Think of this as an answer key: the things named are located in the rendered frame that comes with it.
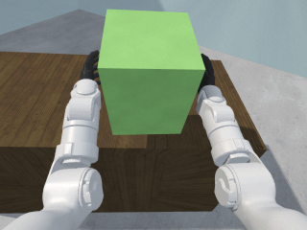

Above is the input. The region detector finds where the carton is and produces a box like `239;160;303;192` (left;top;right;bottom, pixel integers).
97;9;205;135

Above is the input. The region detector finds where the right robot forearm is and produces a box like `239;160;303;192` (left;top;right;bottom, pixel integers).
196;85;276;197

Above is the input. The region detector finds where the robot right upper arm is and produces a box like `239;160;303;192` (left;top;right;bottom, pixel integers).
214;162;307;230

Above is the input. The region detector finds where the robot left hand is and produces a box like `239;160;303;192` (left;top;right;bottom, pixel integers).
79;50;101;85

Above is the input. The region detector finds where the pedestal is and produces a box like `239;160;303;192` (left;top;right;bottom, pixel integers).
0;51;267;214

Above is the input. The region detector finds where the left robot forearm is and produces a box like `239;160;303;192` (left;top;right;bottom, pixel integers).
42;79;102;204

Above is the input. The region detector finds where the robot right hand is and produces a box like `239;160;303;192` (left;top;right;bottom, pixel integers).
198;54;216;95

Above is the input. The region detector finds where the robot left upper arm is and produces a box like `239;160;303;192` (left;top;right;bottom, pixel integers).
2;167;104;230

